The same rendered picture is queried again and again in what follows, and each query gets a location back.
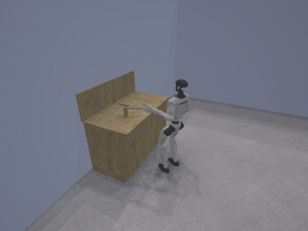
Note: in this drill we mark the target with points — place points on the left robot upper arm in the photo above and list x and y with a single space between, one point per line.
171 104

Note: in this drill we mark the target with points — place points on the counter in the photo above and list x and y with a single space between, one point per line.
119 139

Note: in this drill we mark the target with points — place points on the left robot forearm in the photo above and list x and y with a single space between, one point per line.
162 114

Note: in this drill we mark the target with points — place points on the humanoid robot torso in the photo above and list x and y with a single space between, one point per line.
180 108

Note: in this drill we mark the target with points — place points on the robot left hand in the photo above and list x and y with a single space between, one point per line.
148 109

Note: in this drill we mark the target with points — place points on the right robot upper arm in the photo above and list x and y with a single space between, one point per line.
188 103

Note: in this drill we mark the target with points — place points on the right robot thigh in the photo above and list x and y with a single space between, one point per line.
172 140

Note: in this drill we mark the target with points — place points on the tap lever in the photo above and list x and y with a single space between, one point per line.
132 108

